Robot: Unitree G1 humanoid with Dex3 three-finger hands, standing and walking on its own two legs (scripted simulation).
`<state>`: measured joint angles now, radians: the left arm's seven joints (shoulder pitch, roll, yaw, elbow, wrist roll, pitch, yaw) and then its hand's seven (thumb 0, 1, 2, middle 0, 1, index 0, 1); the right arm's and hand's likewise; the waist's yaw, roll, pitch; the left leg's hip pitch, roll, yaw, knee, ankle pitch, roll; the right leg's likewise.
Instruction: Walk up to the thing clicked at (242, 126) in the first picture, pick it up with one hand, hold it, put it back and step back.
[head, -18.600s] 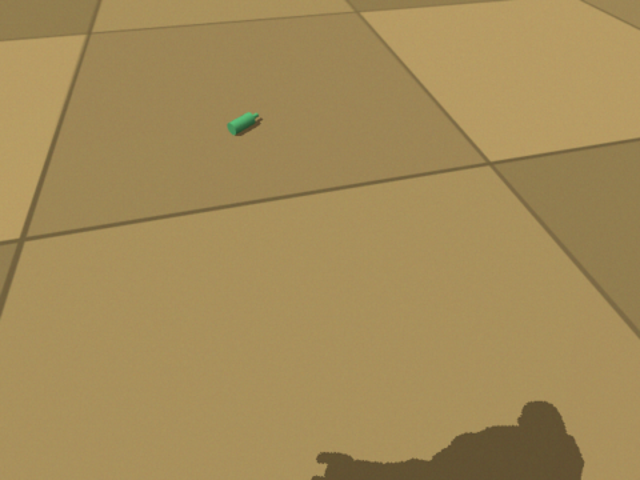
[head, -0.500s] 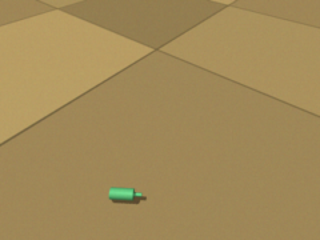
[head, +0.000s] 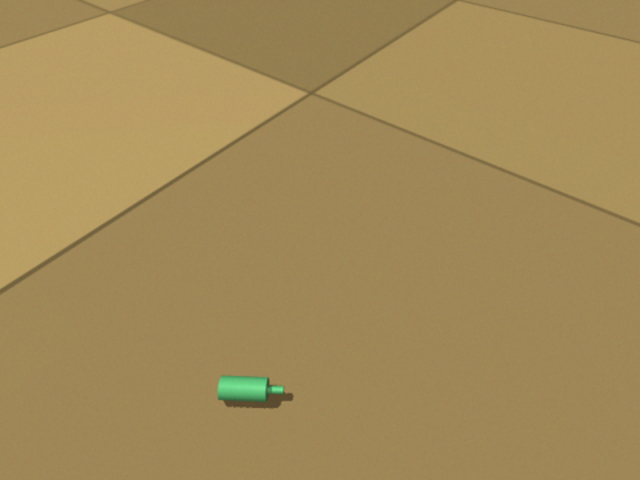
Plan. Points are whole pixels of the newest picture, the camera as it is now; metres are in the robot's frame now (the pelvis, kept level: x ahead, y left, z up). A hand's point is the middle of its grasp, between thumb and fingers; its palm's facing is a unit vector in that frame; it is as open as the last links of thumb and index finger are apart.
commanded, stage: stand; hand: left
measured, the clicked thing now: (252, 388) +0.49 +0.22 -0.75
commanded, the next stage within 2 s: rise first in 1.64 s
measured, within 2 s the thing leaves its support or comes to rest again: neither
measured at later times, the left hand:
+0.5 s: hand out of the picture +0.10 +0.25 -0.15, palm faces -0.01 -0.94 -0.34, open 7.4 cm
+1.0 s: hand out of the picture +0.09 +0.25 -0.16, palm faces -0.01 -0.94 -0.34, open 7.4 cm
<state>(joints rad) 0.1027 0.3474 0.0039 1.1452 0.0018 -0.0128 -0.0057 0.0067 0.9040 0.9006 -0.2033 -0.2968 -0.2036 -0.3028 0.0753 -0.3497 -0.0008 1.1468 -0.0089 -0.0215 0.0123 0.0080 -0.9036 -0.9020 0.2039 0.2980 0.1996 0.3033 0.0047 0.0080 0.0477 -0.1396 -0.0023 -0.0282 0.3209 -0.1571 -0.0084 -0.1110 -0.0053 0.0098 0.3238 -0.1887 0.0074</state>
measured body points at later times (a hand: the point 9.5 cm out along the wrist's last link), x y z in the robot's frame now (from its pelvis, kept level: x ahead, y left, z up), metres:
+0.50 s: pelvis +0.01 -0.01 +0.00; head +0.03 -0.01 +0.45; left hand +0.10 +0.29 -0.13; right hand +0.10 -0.31 -0.13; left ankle +0.01 +0.12 -0.75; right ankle -0.01 -0.12 -0.75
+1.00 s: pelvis +0.02 -0.01 +0.00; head +0.03 -0.01 +0.45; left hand +0.09 +0.30 -0.13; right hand +0.09 -0.31 -0.13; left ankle +0.01 +0.12 -0.75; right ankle -0.01 -0.12 -0.75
